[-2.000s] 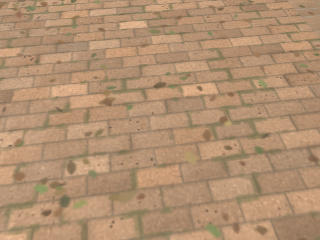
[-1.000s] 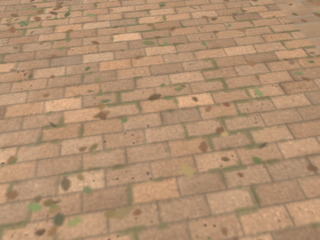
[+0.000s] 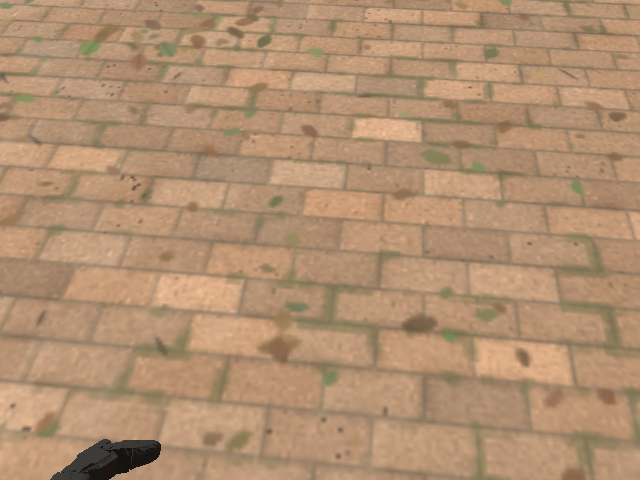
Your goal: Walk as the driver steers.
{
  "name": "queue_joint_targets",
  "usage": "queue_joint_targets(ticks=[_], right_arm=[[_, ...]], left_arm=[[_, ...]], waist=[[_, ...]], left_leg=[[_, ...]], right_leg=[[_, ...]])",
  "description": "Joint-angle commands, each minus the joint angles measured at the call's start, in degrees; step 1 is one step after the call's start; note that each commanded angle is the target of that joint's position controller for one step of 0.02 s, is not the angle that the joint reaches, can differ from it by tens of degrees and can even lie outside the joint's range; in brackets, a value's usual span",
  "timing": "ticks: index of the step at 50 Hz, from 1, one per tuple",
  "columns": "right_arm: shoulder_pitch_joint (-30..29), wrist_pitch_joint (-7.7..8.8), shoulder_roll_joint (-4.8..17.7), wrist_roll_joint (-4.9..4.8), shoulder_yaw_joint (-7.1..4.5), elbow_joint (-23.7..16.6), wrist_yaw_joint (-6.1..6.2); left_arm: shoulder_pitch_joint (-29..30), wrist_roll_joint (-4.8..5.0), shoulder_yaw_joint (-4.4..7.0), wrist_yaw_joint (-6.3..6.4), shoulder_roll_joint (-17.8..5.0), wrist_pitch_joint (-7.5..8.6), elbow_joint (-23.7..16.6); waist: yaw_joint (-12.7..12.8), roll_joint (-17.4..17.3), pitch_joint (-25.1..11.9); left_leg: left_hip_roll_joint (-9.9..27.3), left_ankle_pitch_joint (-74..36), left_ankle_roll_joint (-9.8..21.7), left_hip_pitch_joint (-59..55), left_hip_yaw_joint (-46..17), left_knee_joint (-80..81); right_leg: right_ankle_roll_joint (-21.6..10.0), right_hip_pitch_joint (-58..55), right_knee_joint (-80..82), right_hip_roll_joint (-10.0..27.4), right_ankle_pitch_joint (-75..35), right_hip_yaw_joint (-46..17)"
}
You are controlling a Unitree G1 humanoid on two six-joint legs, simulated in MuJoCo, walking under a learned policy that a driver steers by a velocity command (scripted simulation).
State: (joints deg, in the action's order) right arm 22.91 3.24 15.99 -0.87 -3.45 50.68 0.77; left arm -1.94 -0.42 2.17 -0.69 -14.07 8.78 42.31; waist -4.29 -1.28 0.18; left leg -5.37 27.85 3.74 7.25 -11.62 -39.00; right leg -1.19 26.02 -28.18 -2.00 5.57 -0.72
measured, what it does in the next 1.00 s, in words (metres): walks ahead: left foot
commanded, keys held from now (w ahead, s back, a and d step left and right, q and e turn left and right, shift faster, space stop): w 0.42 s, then w+e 0.58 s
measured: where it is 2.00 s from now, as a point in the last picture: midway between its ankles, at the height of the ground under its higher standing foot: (358, 242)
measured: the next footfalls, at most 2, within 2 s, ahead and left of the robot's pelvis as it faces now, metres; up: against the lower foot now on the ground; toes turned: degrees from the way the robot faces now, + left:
left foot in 0.48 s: +0.41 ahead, +0.15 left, +0.00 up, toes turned +3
right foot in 1.04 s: +0.69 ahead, -0.12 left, +0.00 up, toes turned -18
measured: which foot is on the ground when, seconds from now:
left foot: up 0.00-0.46, down 0.48-1.00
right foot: down 0.00-0.48, up 0.50-1.00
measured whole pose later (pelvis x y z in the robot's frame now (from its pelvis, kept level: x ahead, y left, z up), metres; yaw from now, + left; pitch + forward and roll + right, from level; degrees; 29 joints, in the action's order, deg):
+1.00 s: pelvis +0.52 +0.02 +0.00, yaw -13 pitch +2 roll +2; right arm 19.3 3.5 15.3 -0.4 -4.0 51.8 0.8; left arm -5.0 1.3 2.8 -3.5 -13.7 2.0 40.5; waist -4.2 1.5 1.6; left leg 0.2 23.0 -1.0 -6.6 16.2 -15.2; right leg -4.3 35.2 -37.4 3.6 4.2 2.9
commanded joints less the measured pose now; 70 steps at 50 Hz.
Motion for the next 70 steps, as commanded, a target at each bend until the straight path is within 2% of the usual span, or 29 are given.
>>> queue_joint_targets(ticks=[1,2,3,4,7,12,15,20,22,24,25,26,27,28,29,32,41,47,50,52,53,54,55,56,57,59,61,67,70], right_arm=[[6.14,1.91,5.28,-1.94,0.14,-3.62,-0.31],[-1.23,1.93,7.79,-1.81,-0.52,-5.06,-0.28],[-4.91,1.94,7.02,-0.76,-0.44,-5.92,-0.21],[-6.39,2.04,6.01,0.17,-0.53,-6.59,-0.33],[-5.18,1.48,2.88,0.17,-0.22,-6.53,-0.68],[-14.11,1.67,1.11,0.69,0.68,-9.68,-0.90],[-19.62,2.00,0.94,0.26,0.92,-11.02,-1.42],[-26.19,2.58,2.51,-0.39,0.68,-14.15,-2.73],[-23.95,2.99,4.11,-0.21,-0.02,-14.04,-2.97],[-9.02,3.17,8.67,0.31,-2.42,-10.05,-2.17],[2.03,2.84,13.80,1.15,-3.70,-8.47,-1.33],[2.74,2.35,15.14,1.53,-3.72,-7.63,-1.87],[1.15,2.39,9.33,0.93,-2.42,-7.99,-1.94],[-2.74,2.57,7.06,0.47,-1.64,-8.29,-1.90],[-6.97,2.79,5.56,0.71,-1.10,-8.58,-2.11],[-11.51,3.77,3.21,1.59,-0.91,-7.65,-2.41],[-8.44,3.60,6.74,1.60,-2.06,-3.60,-0.42],[-2.96,1.11,8.85,0.40,-2.71,-1.21,0.08],[-4.70,-0.07,11.34,-0.01,-3.30,-1.99,0.70],[-6.64,-0.64,11.95,-0.44,-3.28,-2.70,1.12],[-5.43,0.11,9.08,0.89,-2.21,-4.09,1.05],[-1.86,2.22,2.05,1.38,-0.01,-7.24,0.12],[-7.87,4.71,7.30,-0.44,-0.96,-8.25,-1.00],[-11.86,5.57,7.93,-2.06,-1.11,-9.85,-1.41],[-12.12,5.75,7.05,-1.22,-0.93,-9.58,-1.09],[-10.57,4.45,7.91,0.69,-1.77,-8.63,-0.74],[-9.80,3.11,6.68,1.43,-1.76,-9.05,-0.70],[-18.75,2.63,3.02,1.15,0.02,-10.62,-1.31],[-23.18,2.95,3.70,0.08,0.23,-11.87,-2.05]], left_arm=[[-22.69,0.92,3.88,-0.39,-10.56,-0.47,2.48],[-18.40,1.07,3.00,-0.31,-7.71,-0.69,1.62],[-14.67,0.60,2.48,-0.43,-7.26,-1.00,0.87],[-12.71,0.32,2.26,-0.57,-6.68,-1.18,0.91],[-12.98,0.25,1.93,-0.88,-5.94,-1.11,1.98],[-16.72,0.97,2.73,0.01,-8.98,-1.81,4.23],[-19.38,1.45,2.68,0.25,-9.60,-2.33,5.59],[-22.74,1.88,2.80,0.57,-10.59,-3.57,7.88],[-22.15,1.93,3.03,0.83,-11.52,-4.25,8.05],[-20.69,1.46,2.29,0.94,-10.31,-4.59,7.25],[-20.62,-0.22,0.91,1.03,-6.84,-4.30,5.10],[-28.47,1.49,-0.48,0.81,-1.25,-3.23,5.33],[-24.69,2.92,1.23,0.87,-8.38,-2.79,6.11],[-20.01,3.41,1.99,0.89,-10.18,-2.73,4.75],[-18.10,2.90,2.04,1.25,-9.22,-3.08,4.66],[-19.37,2.31,2.26,1.18,-5.82,-5.17,5.09],[-7.69,1.60,1.98,-0.36,-3.60,-5.83,0.05],[2.22,1.76,1.22,-2.73,-2.83,-5.76,-6.16],[-1.48,1.88,2.54,-3.28,-5.33,-6.15,-7.30],[-16.41,2.00,5.54,-2.44,-10.61,-6.37,-4.13],[-23.73,1.79,7.37,-0.96,-16.12,-7.06,-2.62],[-19.74,1.75,7.51,-0.85,-20.05,-6.45,-4.49],[-21.78,1.22,5.98,-1.22,-15.02,-5.87,-4.81],[-20.14,0.95,5.16,-1.30,-12.11,-5.26,-4.47],[-16.44,1.31,4.65,-1.44,-10.48,-4.87,-4.72],[-10.94,0.66,3.67,-1.02,-7.77,-4.70,-6.61],[-10.83,0.90,3.99,-0.59,-8.99,-4.42,-6.81],[-15.00,0.95,3.64,0.84,-9.31,-4.36,-4.23],[-17.73,0.87,3.62,0.54,-10.34,-3.99,-2.41]], waist=[[8.62,14.17,-15.57],[9.12,7.52,-7.23],[7.69,2.70,-3.21],[6.20,2.51,-0.95],[4.18,6.04,-1.26],[6.11,5.16,0.54],[7.88,5.67,1.62],[8.50,6.30,3.56],[6.19,6.73,2.01],[-1.42,5.18,-7.34],[-4.77,-3.85,-16.92],[-0.59,-17.98,-22.98],[-2.31,-9.64,-16.48],[-1.33,-6.88,-8.94],[0.82,-3.05,-5.56],[4.65,-4.86,-1.55],[2.65,-0.92,3.43],[-0.51,-0.41,6.12],[3.45,-4.01,1.33],[12.05,-3.49,-6.73],[13.97,4.78,-11.94],[7.01,16.32,-17.57],[11.47,8.62,-20.82],[10.82,6.52,-13.10],[7.53,0.95,-7.08],[3.81,1.60,-3.83],[2.66,1.81,-3.15],[6.81,5.38,-0.82],[9.30,5.98,0.93]], left_leg=[[2.71,3.89,-0.12,36.43,-0.70,-34.02],[4.69,-1.67,-0.01,38.24,0.44,-34.74],[6.92,-5.94,-0.42,36.23,2.74,-32.74],[8.86,-8.69,-0.76,34.86,3.85,-29.23],[10.95,-11.33,-1.66,29.90,6.90,-23.17],[11.56,-23.11,-3.14,31.60,9.01,-6.87],[9.82,-30.18,-3.18,27.82,10.64,2.08],[8.51,-26.96,-1.11,27.37,10.75,8.27],[7.07,-23.67,0.32,21.28,11.66,10.62],[7.42,-25.29,3.31,-1.72,11.25,11.75],[20.75,-26.81,6.91,-19.40,-3.10,10.44],[30.56,-15.10,14.07,-31.59,-26.39,17.83],[28.44,-8.82,11.66,-25.66,-24.47,20.55],[26.55,-10.93,9.21,-17.81,-15.45,21.90],[24.02,-15.40,7.89,-10.39,-9.47,23.90],[19.93,-23.05,6.83,0.53,1.85,29.51],[18.77,-33.84,5.61,-2.09,17.82,32.37],[22.26,-41.63,4.71,-13.55,21.71,27.54],[22.19,-68.01,2.87,-15.20,24.22,16.82],[19.44,-70.42,0.35,-8.19,25.84,-3.91],[16.20,-45.11,-2.22,7.49,25.63,-22.34],[2.55,4.22,-5.40,31.38,16.94,-42.48],[4.95,3.71,-3.86,37.04,5.24,-44.97],[7.39,-0.67,-2.47,39.44,5.71,-42.05],[9.95,-4.78,-2.22,37.27,6.17,-35.80],[12.57,-8.42,-3.12,30.05,6.32,-28.68],[12.40,-10.31,-5.06,27.60,7.39,-24.35],[10.70,-32.82,-6.76,25.37,10.46,-0.95],[10.06,-37.15,-5.03,25.92,10.77,4.37]], right_leg=[[-14.77,-46.23,10.77,24.64,20.54,-42.75],[-12.23,-38.19,11.74,22.33,17.72,-34.07],[-11.40,-30.52,13.20,19.89,9.61,-27.49],[-11.45,-25.75,14.57,18.05,3.67,-23.63],[-11.33,-20.37,17.75,14.11,-5.17,-15.29],[-11.41,-19.97,20.57,13.25,-10.77,-8.55],[-10.04,-19.40,20.41,12.05,-9.20,-5.33],[-9.01,-25.96,17.45,16.09,-9.68,-6.68],[-7.86,-27.24,13.25,16.53,-17.05,-6.99],[-5.08,-20.30,-3.96,11.58,-25.18,-3.75],[-2.75,-7.14,-23.60,6.59,-4.44,-0.67],[-0.83,11.48,-39.00,-0.60,28.38,-3.29],[-1.03,16.66,-44.77,2.54,26.90,-8.01],[-1.42,18.30,-44.35,4.80,21.04,-6.94],[-0.94,15.51,-42.11,7.16,16.17,-5.91],[-0.19,8.99,-38.28,9.98,9.18,-5.62],[0.39,14.48,-18.74,8.86,-10.35,-3.37],[-2.17,17.90,-9.75,7.33,-3.97,2.62],[-5.28,7.45,-9.27,2.02,4.46,7.67],[-9.14,-14.30,-3.77,-2.32,2.08,7.73],[-12.81,-31.92,-2.46,6.94,0.27,-7.20],[-24.52,-48.05,6.09,20.69,7.09,-42.09],[-23.37,-48.89,11.01,21.59,8.56,-44.94],[-20.61,-42.79,10.80,19.50,5.27,-35.50],[-18.22,-33.25,11.04,16.41,-0.69,-27.96],[-16.29,-21.76,13.05,12.83,-8.28,-20.95],[-16.80,-16.58,14.80,11.78,-12.61,-18.90],[-12.03,-13.69,15.88,7.55,-11.57,-7.91],[-11.51,-17.36,16.46,10.39,-5.52,-8.83]])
